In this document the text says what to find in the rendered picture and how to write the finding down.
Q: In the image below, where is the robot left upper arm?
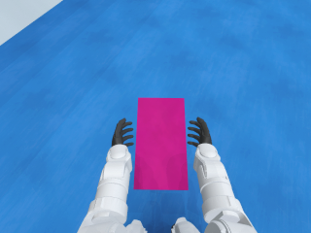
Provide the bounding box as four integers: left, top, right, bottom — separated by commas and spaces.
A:
78, 220, 127, 233

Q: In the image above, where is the right robot hand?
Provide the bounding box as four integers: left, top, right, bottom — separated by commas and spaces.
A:
187, 117, 212, 147

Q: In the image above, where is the robot left shin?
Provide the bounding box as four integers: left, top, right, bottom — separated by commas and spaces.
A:
131, 219, 143, 226

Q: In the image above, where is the robot right upper arm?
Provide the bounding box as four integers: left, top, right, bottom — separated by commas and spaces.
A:
204, 218, 258, 233

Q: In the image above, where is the robot shin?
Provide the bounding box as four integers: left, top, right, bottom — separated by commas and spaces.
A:
131, 219, 143, 226
174, 217, 187, 226

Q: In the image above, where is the left robot forearm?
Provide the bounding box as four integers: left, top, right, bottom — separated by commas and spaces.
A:
77, 144, 132, 233

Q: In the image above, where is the carton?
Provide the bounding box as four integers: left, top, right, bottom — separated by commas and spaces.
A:
133, 97, 189, 190

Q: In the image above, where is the right robot forearm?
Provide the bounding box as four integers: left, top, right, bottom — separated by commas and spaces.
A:
193, 143, 256, 230

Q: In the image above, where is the robot right shin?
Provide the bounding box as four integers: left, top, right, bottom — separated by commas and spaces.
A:
174, 217, 187, 226

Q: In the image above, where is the left robot hand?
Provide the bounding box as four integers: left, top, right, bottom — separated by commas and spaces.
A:
111, 118, 134, 147

